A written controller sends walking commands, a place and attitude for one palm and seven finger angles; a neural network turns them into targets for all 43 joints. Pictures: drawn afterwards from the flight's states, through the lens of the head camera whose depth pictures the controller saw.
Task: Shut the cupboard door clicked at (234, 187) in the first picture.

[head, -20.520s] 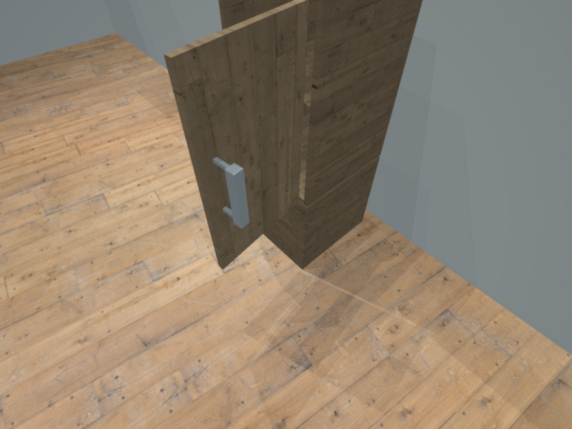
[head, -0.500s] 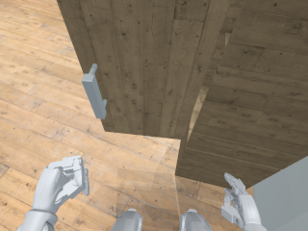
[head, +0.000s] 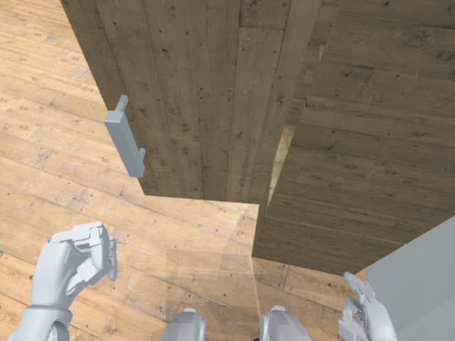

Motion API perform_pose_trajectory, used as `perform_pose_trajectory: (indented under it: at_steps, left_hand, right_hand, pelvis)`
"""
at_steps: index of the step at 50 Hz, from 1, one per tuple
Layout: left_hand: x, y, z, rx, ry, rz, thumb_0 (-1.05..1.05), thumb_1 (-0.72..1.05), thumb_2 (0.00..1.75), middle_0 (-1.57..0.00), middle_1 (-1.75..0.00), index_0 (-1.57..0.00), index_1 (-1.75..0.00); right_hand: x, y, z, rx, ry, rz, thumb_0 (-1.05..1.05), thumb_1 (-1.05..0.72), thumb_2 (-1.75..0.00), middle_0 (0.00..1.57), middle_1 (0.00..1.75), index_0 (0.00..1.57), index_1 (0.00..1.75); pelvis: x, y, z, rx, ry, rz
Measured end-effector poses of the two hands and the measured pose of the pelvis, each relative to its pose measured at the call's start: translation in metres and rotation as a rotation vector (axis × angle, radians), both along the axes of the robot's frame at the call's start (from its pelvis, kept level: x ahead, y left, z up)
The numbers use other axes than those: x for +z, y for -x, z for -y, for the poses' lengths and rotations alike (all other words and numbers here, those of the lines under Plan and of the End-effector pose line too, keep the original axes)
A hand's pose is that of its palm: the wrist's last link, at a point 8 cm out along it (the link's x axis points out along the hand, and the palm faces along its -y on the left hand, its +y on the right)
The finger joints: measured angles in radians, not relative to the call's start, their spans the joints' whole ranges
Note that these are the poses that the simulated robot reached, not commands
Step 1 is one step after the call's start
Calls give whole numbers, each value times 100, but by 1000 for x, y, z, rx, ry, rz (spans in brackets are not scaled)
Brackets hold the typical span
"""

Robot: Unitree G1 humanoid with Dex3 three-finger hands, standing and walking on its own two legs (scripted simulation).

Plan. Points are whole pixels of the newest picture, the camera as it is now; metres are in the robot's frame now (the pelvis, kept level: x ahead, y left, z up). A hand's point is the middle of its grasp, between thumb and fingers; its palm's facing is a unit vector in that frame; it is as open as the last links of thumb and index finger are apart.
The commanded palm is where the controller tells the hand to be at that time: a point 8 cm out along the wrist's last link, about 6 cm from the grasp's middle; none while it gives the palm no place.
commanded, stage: raise the hand and make a fist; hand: left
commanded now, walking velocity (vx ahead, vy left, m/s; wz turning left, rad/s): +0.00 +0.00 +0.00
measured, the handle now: (130, 138) +0.47 +0.22 +0.05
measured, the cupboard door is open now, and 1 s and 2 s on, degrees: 98 98 95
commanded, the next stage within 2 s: bring the fist close to the handle in 0.04 s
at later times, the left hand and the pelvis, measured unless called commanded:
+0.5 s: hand (130, 240) +0.27 +0.17 +0.04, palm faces -0.08 -1.00 -0.03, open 3.1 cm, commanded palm +0.26 +0.24 +0.05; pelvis -0.01 -0.01 +0.00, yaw +0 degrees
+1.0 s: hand (130, 190) +0.34 +0.19 +0.06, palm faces -0.01 -1.00 -0.03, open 3.1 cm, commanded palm +0.33 +0.24 +0.05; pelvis +0.00 +0.00 +0.01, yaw +0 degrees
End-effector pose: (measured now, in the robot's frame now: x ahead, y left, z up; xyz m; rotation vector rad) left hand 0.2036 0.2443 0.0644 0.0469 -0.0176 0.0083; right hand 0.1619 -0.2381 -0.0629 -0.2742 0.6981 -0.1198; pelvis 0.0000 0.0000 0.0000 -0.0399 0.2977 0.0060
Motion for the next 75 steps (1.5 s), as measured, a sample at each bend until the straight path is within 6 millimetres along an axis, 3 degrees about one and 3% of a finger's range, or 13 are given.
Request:
perform_pose_trajectory:
  at_steps: [3,9,13,17,25,33,41,49,57,62,67,75]
  left_hand:
    - [1,1,-1,15,-4,16,2,90,90,-130,-150,-129,-150]
    - [-23,7,12,-55,21,-135,2,91,90,-130,-150,-129,-150]
    - [-12,3,10,-37,-1,-60,2,90,90,-130,-150,-129,-150]
    - [1,-11,1,6,-16,53,2,90,90,-130,-150,-130,-150]
    - [-25,-48,14,-89,15,-93,2,90,90,-130,-150,-130,-150]
    - [3,-71,-4,6,4,34,2,90,90,-130,-150,-129,-150]
    - [-21,-84,3,-56,30,-79,2,91,90,-130,-150,-129,-150]
    - [-4,-116,2,-21,18,50,2,90,90,-130,-150,-130,-150]
    - [-17,-140,-2,-34,27,-61,2,90,90,-130,-150,-130,-150]
    - [-10,-154,-1,-20,40,-2,2,90,90,-130,-150,-129,-150]
    - [-7,-157,2,-40,25,1,2,90,90,-130,-150,-129,-150]
    - [-17,-140,-1,-9,38,-44,2,90,90,-130,-150,-129,-150]
  right_hand:
    - [-3,-3,-1,13,-13,0,2,-90,-90,20,30,20,30]
    - [-1,-7,-4,15,-30,16,2,-90,-90,20,30,20,30]
    - [0,-8,-3,25,-15,27,2,-90,-90,20,30,20,30]
    - [-6,-8,-2,41,-10,17,2,-90,-90,20,30,20,30]
    - [-12,6,5,-1,-12,-35,2,-90,-90,20,30,20,30]
    - [-11,23,10,-34,-9,-92,2,-90,-90,20,30,20,30]
    - [-12,30,13,-50,3,-131,2,-90,-90,20,30,20,30]
    - [-16,31,10,-48,11,-154,1,-90,-90,20,30,20,30]
    - [-20,43,7,-70,-8,-206,1,-90,-90,20,30,20,30]
    - [-22,56,10,-89,4,-251,1,-90,-90,20,30,20,30]
    - [-22,66,13,-113,-6,-286,1,-90,-90,20,30,20,30]
    - [-18,68,13,-117,-8,-295,1,-90,-90,20,30,20,30]
  pelvis:
    - [-1,1,1,4,0,0]
    - [0,3,3,3,-4,2]
    - [-1,4,5,5,-2,2]
    - [-5,5,7,12,1,-3]
    - [-2,7,6,4,-3,-12]
    - [5,1,5,-4,-10,-12]
    - [7,1,1,-4,-9,-13]
    - [5,4,-1,-6,-11,-22]
    - [9,5,-3,-11,-12,-29]
    - [9,4,-3,-15,-11,-37]
    - [11,1,-4,-23,-13,-40]
    - [15,1,-5,-24,-18,-29]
